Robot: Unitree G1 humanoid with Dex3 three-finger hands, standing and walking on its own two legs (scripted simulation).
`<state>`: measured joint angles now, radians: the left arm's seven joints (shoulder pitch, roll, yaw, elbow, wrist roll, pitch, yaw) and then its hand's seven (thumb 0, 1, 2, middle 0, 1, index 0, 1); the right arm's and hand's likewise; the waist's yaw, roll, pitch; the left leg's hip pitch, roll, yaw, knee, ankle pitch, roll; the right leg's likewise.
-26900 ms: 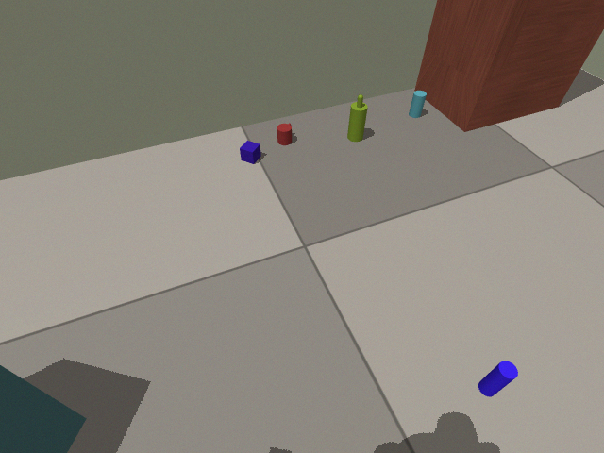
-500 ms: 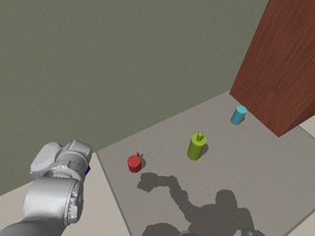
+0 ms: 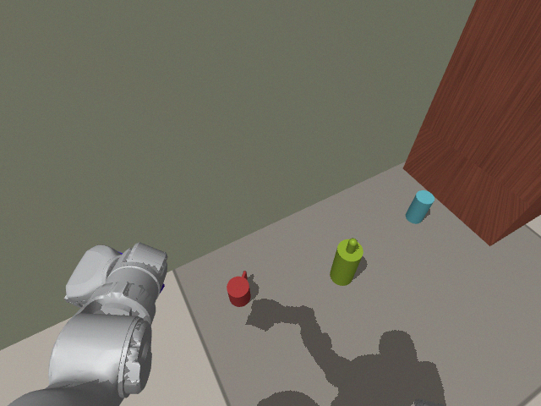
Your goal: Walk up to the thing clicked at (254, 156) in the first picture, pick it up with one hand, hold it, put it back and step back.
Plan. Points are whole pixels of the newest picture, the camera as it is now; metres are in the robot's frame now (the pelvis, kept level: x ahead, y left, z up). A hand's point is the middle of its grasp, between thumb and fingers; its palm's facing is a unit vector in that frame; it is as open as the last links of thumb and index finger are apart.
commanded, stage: hold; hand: left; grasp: from above
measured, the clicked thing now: (128, 287) +0.35 +0.24 -0.08
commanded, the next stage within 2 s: crouch in 1.36 s
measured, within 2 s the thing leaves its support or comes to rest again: neither
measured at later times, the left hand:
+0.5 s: hand (126, 300) +0.31 +0.22 -0.04, palm faces -0.09 -0.46 -0.88, open 10.3 cm
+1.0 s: hand (126, 293) +0.32 +0.22 -0.02, palm faces -0.09 -0.46 -0.88, open 10.3 cm
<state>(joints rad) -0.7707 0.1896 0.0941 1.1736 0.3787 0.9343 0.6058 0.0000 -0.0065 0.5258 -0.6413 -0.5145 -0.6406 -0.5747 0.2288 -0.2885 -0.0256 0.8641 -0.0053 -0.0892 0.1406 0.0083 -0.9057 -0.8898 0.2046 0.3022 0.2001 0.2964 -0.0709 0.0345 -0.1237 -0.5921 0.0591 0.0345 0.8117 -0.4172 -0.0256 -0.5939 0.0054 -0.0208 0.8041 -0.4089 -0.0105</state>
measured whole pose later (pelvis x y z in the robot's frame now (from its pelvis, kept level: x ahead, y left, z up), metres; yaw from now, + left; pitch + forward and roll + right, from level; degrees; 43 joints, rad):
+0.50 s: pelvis -0.01 -0.01 +0.01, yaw +1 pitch +9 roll +0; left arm -0.72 0.16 0.07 1.11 0.38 0.97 0.58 0.00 -0.01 0.52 -0.66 -0.50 -0.66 -0.55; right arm 0.19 -0.30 -0.02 0.85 0.01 -0.07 0.14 0.01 -0.91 -0.89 0.20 0.30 0.20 0.30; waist -0.06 0.03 -0.10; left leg -0.53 0.06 0.02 0.73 -0.37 -0.04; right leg -0.54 0.01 -0.03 0.75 -0.38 -0.03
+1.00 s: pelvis -0.01 -0.01 +0.01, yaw +0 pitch +9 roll +0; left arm -0.75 0.15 0.07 1.11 0.38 1.00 0.58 0.00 -0.01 0.51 -0.68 -0.49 -0.67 -0.55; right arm 0.16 -0.29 -0.02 0.84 0.01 -0.10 0.14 0.01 -0.90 -0.89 0.20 0.30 0.20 0.30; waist -0.05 0.03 -0.10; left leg -0.49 0.06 0.03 0.68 -0.34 -0.04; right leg -0.50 0.01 -0.02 0.69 -0.35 -0.02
